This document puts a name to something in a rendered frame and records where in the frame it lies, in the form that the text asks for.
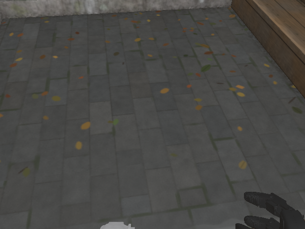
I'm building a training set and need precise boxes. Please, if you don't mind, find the robot right hand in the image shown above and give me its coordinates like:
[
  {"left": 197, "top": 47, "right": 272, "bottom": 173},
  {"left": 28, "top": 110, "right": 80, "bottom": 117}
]
[{"left": 235, "top": 192, "right": 305, "bottom": 229}]

